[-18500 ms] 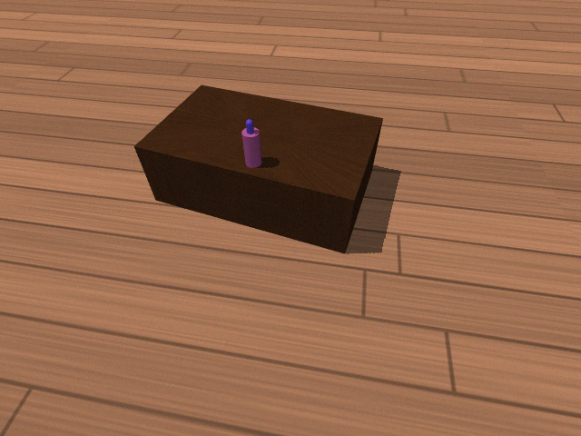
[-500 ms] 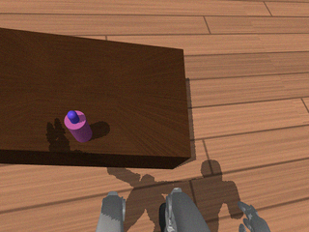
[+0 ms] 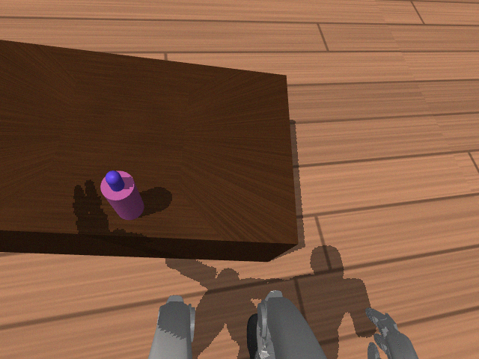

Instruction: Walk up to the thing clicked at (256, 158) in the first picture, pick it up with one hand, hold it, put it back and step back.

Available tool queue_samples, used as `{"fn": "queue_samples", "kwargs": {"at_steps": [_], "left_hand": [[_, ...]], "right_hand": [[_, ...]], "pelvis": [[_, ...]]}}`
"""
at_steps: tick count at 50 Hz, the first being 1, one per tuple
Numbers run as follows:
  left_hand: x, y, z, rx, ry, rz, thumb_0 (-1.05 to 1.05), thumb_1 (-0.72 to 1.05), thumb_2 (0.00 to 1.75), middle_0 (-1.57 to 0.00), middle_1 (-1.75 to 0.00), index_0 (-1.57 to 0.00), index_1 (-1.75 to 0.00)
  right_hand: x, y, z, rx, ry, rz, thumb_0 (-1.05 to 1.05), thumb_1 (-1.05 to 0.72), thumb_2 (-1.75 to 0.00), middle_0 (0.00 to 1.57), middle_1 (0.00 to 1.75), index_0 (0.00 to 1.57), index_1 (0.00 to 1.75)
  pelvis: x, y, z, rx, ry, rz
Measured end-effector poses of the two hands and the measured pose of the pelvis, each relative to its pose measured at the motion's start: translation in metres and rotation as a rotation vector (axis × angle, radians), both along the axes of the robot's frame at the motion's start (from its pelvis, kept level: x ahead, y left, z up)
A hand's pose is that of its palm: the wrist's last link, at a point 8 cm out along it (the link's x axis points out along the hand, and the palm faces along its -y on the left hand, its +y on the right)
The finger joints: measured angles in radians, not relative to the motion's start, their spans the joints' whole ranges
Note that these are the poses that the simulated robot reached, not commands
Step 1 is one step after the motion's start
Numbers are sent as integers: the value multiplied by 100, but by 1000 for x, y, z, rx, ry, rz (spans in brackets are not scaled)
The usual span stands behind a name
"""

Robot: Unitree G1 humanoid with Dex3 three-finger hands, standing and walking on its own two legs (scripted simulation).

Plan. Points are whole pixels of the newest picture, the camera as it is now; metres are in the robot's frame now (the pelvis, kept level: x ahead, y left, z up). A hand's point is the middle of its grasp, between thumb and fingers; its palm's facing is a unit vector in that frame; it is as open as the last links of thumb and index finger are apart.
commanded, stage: go down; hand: left
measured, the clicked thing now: (122, 193) +0.45 +0.23 -0.22
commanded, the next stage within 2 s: approach in 1.00 s
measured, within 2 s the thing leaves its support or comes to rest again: neither
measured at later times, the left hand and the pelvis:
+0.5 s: hand out of the picture +0.37 +0.44 +0.06, palm faces +0.33 -0.94 +0.00, open 17.2 cm; pelvis -0.01 +0.00 +0.00, yaw +0 degrees
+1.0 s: hand out of the picture +0.38 +0.44 +0.07, palm faces +0.33 -0.94 +0.01, open 17.1 cm; pelvis -0.01 +0.00 -0.01, yaw +0 degrees
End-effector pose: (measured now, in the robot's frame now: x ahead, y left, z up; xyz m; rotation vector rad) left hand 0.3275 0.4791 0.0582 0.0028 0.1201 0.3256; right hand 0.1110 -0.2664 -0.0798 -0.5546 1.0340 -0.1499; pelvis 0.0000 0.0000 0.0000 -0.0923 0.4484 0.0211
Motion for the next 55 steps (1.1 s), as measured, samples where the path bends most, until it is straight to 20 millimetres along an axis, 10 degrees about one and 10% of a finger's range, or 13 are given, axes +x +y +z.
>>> {"fn": "queue_samples", "kwargs": {"at_steps": [55], "left_hand": [[14,5,11,0,-106,17,-1,-41,5,-3,-3,-3,-3]], "right_hand": [[-13,-2,-11,3,29,-17,1,-90,-90,21,30,21,31]], "pelvis": [[-5,-2,-9,-4,21,-4]]}}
